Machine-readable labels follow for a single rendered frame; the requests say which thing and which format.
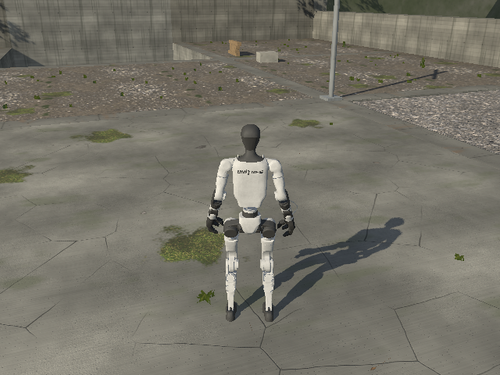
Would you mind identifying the right robot forearm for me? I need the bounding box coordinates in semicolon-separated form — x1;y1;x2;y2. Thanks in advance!
279;189;294;222

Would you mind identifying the left robot forearm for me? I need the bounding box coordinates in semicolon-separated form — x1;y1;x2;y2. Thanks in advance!
208;189;222;220

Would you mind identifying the left robot hand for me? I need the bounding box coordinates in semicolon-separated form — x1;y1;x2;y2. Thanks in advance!
206;217;223;234

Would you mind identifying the left robot foot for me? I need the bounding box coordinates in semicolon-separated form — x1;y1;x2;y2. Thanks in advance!
226;302;237;322

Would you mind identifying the left robot upper arm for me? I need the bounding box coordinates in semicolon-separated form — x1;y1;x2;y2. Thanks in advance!
214;158;234;201

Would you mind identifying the robot right thigh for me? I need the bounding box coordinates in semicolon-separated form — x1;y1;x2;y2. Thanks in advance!
260;218;277;272

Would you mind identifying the right robot upper arm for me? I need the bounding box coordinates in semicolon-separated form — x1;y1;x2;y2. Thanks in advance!
266;158;287;202

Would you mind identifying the right robot hand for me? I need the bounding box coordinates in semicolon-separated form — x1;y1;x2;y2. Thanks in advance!
277;218;295;237

